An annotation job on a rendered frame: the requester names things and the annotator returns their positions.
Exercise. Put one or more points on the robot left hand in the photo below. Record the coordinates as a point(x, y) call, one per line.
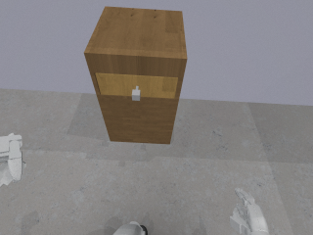
point(11, 159)

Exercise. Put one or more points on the drawer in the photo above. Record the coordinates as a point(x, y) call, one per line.
point(149, 86)

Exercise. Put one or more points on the cabinet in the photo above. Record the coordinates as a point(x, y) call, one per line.
point(137, 41)

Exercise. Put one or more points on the handle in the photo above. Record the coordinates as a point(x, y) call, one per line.
point(136, 94)

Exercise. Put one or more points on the robot right hand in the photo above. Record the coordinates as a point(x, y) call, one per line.
point(252, 217)

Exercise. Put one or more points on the left robot shin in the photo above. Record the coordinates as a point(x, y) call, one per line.
point(134, 222)

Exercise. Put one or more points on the left robot thigh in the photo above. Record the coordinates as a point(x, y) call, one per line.
point(130, 229)

